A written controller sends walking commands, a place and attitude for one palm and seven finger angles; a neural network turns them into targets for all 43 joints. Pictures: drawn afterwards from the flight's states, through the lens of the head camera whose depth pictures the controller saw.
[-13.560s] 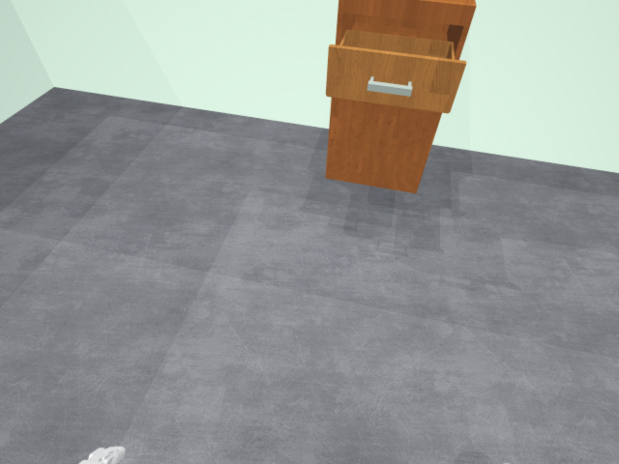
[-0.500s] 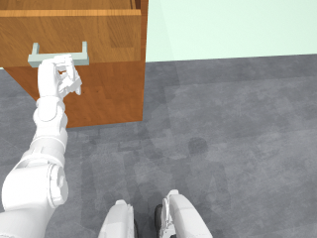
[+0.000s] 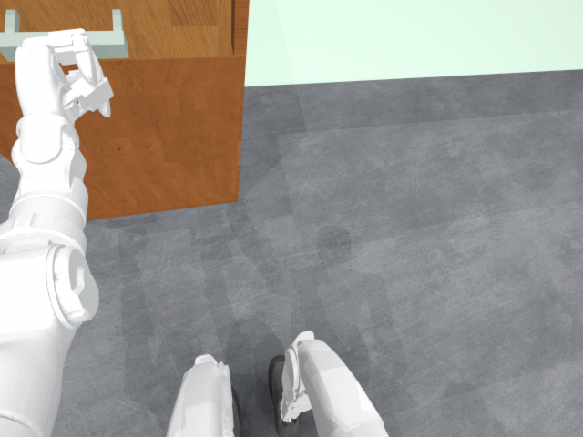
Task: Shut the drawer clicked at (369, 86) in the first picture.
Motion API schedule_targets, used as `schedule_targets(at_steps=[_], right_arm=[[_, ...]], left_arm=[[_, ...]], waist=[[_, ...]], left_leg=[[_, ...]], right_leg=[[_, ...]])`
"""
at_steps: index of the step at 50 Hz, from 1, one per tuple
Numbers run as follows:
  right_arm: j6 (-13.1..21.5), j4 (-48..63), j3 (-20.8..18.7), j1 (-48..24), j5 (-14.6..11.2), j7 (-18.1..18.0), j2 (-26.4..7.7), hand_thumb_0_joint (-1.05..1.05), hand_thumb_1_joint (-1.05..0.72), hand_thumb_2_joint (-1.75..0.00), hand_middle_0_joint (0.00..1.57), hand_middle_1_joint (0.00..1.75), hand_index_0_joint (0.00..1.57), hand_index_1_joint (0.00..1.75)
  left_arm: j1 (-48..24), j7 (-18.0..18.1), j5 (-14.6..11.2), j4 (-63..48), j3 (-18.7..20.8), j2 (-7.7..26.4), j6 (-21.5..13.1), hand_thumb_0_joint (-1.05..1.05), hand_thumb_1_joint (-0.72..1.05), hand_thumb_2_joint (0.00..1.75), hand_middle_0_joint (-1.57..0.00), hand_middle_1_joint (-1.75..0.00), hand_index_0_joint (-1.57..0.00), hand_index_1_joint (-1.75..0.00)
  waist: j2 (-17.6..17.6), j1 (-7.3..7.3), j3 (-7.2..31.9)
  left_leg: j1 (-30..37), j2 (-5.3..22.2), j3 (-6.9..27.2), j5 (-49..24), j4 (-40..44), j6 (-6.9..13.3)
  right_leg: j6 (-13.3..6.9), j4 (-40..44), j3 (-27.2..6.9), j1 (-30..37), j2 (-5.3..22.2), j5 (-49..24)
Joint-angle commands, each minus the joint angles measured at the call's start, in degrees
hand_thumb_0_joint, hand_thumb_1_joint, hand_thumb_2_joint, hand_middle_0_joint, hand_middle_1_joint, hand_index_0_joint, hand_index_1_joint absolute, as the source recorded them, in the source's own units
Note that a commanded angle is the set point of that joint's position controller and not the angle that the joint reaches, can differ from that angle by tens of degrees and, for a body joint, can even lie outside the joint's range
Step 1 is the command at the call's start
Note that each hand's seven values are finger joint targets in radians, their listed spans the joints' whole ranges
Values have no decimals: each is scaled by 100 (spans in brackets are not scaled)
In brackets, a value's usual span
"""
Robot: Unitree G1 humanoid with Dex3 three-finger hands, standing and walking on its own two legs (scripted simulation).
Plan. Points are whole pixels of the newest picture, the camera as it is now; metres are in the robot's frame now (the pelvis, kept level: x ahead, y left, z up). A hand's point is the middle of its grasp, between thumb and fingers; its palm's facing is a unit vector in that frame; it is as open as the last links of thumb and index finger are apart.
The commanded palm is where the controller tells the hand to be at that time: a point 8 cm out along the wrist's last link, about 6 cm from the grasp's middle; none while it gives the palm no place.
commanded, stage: push the drawer shut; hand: left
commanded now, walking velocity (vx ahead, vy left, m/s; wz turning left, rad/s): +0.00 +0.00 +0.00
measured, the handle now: (66, 32) +0.63 +0.21 +0.05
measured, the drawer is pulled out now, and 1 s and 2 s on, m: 0.00 0.00 0.00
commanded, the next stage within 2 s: pull the fist back off the drawer in 0.28 s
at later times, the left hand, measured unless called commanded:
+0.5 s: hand (93, 77) +0.57 +0.18 +0.05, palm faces +0.09 -1.00 -0.04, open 3.1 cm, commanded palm +0.58 +0.18 +0.05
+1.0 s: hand (107, 81) +0.56 +0.16 +0.05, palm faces +0.08 -1.00 -0.03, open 3.3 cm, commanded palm +0.53 +0.19 +0.05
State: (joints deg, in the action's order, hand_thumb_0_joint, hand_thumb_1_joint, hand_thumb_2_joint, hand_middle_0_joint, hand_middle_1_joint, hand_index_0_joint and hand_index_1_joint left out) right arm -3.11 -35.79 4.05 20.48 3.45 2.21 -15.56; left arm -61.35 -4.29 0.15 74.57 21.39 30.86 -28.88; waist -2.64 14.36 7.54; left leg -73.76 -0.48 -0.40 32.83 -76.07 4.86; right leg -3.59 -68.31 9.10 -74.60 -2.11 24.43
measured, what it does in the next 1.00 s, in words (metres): stands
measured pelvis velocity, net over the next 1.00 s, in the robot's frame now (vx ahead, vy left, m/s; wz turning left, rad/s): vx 0.00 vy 0.00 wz -0.02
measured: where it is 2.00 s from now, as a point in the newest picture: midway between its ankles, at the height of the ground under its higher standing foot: (257, 427)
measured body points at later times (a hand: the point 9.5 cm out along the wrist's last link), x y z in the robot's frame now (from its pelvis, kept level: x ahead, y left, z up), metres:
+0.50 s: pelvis -0.02 +0.00 -0.01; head +0.17 +0.06 +0.39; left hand +0.56 +0.23 +0.05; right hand -0.05 -0.26 -0.09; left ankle +0.01 +0.06 -0.61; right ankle +0.06 -0.09 -0.61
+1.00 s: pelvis +0.00 +0.00 +0.01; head +0.18 +0.04 +0.42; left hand +0.55 +0.22 +0.05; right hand -0.02 -0.25 -0.09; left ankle +0.01 +0.06 -0.61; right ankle +0.06 -0.09 -0.61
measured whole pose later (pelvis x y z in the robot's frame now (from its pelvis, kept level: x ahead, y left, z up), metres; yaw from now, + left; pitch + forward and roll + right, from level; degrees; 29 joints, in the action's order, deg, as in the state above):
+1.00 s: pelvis +0.00 +0.00 +0.01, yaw -1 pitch +30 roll -6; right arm -3.7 -35.0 4.4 23.1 3.2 4.1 -14.9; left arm -57.8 -2.9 -0.6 69.3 21.7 29.0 -26.1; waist -3.2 14.0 7.9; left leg -72.4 0.0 -1.0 32.6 -74.5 5.2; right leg -3.2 -66.5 8.2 -73.5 -3.0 23.7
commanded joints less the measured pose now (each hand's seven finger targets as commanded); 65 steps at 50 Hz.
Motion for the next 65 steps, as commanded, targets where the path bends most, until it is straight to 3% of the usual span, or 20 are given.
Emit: schedule_targets(at_steps=[1, 5, 8, 12, 19, 22, 24, 25, 29, 32, 36, 37, 39, 47, 50, 56, 59, 62, 64, 65], right_arm=[[-15, 54, -372, 1312, 15, -30, -1221, 0, -90, -90, 20, 30, 20, 30], [-39, 45, -353, 1443, 24, -40, -1234, 0, -90, -90, 20, 30, 20, 30], [-17, -20, -336, 1456, 41, -31, -1233, 0, -90, -90, 20, 30, 20, 30], [35, -69, -317, 1511, 61, -53, -1270, 0, -90, -90, 20, 30, 20, 30], [206, -158, -268, 1455, 41, -101, -1337, 0, -90, -90, 20, 30, 20, 30], [248, -145, -258, 1516, 69, -91, -1353, 0, -90, -90, 20, 30, 20, 30], [262, -146, -266, 1511, 76, -65, -1341, 0, -90, -90, 20, 30, 20, 30], [257, -146, -263, 1524, 84, -57, -1368, 0, -90, -90, 20, 30, 20, 30], [249, -103, -263, 1492, 71, -14, -1360, 0, -90, -90, 20, 30, 20, 30], [245, -42, -273, 1514, 74, 27, -1349, 0, -90, -90, 20, 30, 20, 30], [187, 25, -281, 1461, 37, 54, -1323, 0, -90, -90, 20, 30, 20, 30], [182, 58, -275, 1463, 43, 55, -1313, 0, -90, -90, 20, 30, 20, 30], [144, 83, -317, 1435, 25, 84, -1281, 0, -90, -90, 20, 30, 20, 30], [-20, 243, -385, 1346, -53, 133, -1168, 0, -90, -90, 20, 30, 20, 30], [-89, 306, -409, 1281, -81, 132, -1107, 0, -90, -90, 20, 30, 20, 30], [-168, 301, -513, 1237, -72, 133, -1011, 0, -90, -90, 20, 30, 20, 30], [-243, 239, -546, 1222, -78, 130, -995, 0, -90, -90, 20, 30, 20, 30], [-329, 561, -600, 1138, -180, 128, -1002, 0, -90, -90, 20, 30, 20, 30], [-343, 730, -622, 1018, -278, 144, -928, 0, -90, -90, 20, 30, 20, 30], [-334, 789, -631, 966, -327, 150, -880, 0, -90, -90, 20, 30, 20, 30]], left_arm=[[-3542, 112, -78, -1438, 123, 1350, -320, 0, 90, 90, -140, -160, -140, -160], [-3784, 149, -1, -1269, 255, 1582, -243, 0, 90, 90, -140, -160, -140, -160], [-4228, 187, 55, -1363, -19, 1391, -238, 0, 90, 90, -140, -160, -140, -160], [-4574, 270, 107, -1396, -19, 1542, -233, 0, 90, 90, -140, -160, -140, -160], [-4945, 317, 138, -1212, -440, 1265, -86, 0, 90, 90, -140, -160, -140, -160], [-4906, 362, 161, -1194, -262, 1449, -41, 0, 90, 90, -140, -160, -140, -160], [-4939, 331, 146, -1223, -386, 1280, -11, 0, 90, 90, -140, -160, -140, -160], [-4870, 334, 169, -1195, -204, 1508, -7, 0, 90, 90, -140, -160, -140, -160], [-4710, 271, 144, -1087, -321, 1295, 60, 0, 90, 90, -140, -160, -140, -160], [-4441, 249, 121, -1203, -132, 1424, 43, 0, 90, 90, -140, -160, -140, -160], [-3882, 178, 46, -1185, -40, 1398, 76, 0, 90, 90, -140, -160, -140, -160], [-3842, 172, 41, -1294, 3, 1444, 32, 0, 90, 90, -140, -160, -140, -160], [-3604, 139, 4, -1498, -142, 1173, 0, 0, 90, 90, -140, -160, -140, -160], [-2027, 133, -127, -1713, 151, 1068, -110, 0, 90, 90, -140, -160, -140, -160], [-1705, 149, -201, -1757, 83, 837, -107, 0, 90, 90, -140, -160, -140, -160], [-1521, 193, -283, -2352, 30, 560, -416, 0, 90, 90, -140, -160, -140, -160], [-1310, 163, -294, -2217, -22, 432, -432, 0, 90, 90, -140, -160, -140, -160], [-245, 93, -427, -3131, 158, 646, -325, 0, 90, 90, -140, -160, -140, -160], [388, 1, -615, -4080, -77, 397, -187, 0, 90, 90, -140, -160, -140, -160], [791, -43, -710, -4313, -223, 161, -60, 0, 90, 90, -140, -160, -140, -160]], waist=[[-1298, 364, 3261], [-1086, 458, 3225], [-1510, 593, 3148], [-1614, 714, 3129], [-1818, 946, 2941], [-1929, 875, 3018], [-1920, 883, 3146], [-1877, 818, 3154], [-1723, 809, 2893], [-1829, 626, 3191], [-1472, 490, 3011], [-1614, 440, 3096], [-1675, 364, 3225], [-1015, -49, 3171], [-662, -33, 3011], [-834, -143, 3411], [-778, -143, 3263], [-1068, -641, 4049], [-1255, -803, 4379], [-1092, -819, 4287]], left_leg=[[2513, 226, 1039, -2182, 972, -406], [2252, 225, 1037, -2114, 919, -359], [2453, 242, 1140, -1952, 955, -413], [2524, 262, 1250, -1728, 984, -426], [2579, 307, 1490, -986, 1127, -444], [2641, 311, 1560, -998, 1148, -471], [2652, 298, 1555, -1063, 1085, -462], [2614, 316, 1566, -1026, 1076, -465], [2403, 318, 1564, -786, 1123, -408], [2446, 298, 1502, -986, 1093, -415], [2163, 288, 1329, -911, 1124, -349], [2254, 285, 1330, -1050, 1149, -370], [2583, 311, 1376, -1355, 1201, -431], [2361, 248, 919, -2019, 1226, -350], [2172, 219, 754, -2163, 1215, -295], [2828, 230, 732, -3216, 1151, -412], [2906, 244, 705, -3568, 1108, -442], [3628, 234, 637, -4369, 1404, -520], [4309, 291, 674, -5151, 1623, -618], [4371, 285, 617, -5199, 1736, -586]], right_leg=[[186, 628, -743, 1349, -66, -756], [198, 635, -752, 1432, -86, -750], [189, 627, -723, 1039, -75, -607], [181, 611, -689, 809, -81, -473], [188, 612, -650, 275, -58, -179], [163, 574, -617, 293, -46, -190], [169, 586, -639, 339, -44, -243], [166, 573, -635, 374, -40, -227], [165, 606, -647, 394, -26, -117], [144, 575, -675, 602, -30, -189], [158, 665, -725, 935, -31, -132], [143, 622, -712, 956, -39, -190], [140, 626, -678, 971, -36, -360], [147, 764, -755, 1894, -74, -764], [186, 826, -814, 2188, -72, -1043], [199, 719, -790, 2362, -73, -1868], [206, 713, -774, 2315, -68, -2078], [178, 859, -810, 3081, -70, -2548], [192, 1083, -779, 3459, -81, -2915], [205, 1244, -765, 3701, -98, -3048]])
